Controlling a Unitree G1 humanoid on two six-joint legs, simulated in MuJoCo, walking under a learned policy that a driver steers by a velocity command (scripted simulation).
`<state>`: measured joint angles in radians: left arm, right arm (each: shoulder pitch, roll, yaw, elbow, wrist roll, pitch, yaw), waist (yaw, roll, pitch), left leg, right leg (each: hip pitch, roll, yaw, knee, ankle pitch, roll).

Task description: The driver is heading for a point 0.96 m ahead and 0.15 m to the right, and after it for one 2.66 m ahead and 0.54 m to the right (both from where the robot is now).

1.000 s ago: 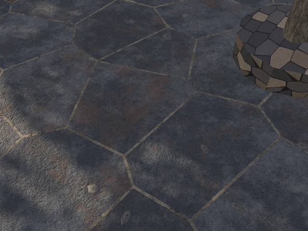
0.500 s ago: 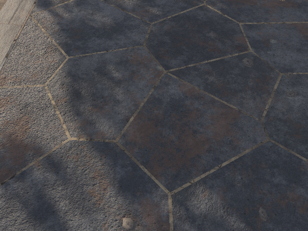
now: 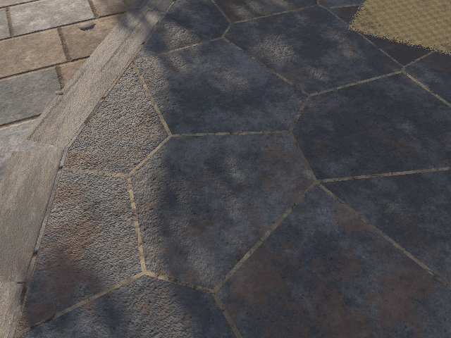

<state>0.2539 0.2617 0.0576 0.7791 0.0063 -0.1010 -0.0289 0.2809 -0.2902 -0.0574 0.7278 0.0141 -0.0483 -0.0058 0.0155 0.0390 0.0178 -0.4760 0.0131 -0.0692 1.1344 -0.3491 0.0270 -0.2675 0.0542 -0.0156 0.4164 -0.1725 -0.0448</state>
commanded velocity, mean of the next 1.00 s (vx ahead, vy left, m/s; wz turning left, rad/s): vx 0.50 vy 0.00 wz -0.20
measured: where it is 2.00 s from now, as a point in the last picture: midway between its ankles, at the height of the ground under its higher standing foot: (275, 222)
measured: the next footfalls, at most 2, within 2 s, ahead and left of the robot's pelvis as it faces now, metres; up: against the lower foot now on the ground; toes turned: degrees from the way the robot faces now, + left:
left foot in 0.34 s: +0.34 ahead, +0.16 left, +0.00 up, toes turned +2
right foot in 0.88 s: +0.62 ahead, -0.10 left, +0.00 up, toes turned -15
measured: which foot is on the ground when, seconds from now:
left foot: up 0.00-0.32, down 0.34-0.90, up 0.92-1.00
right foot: down 0.00-0.34, up 0.36-0.86, down 0.88-1.00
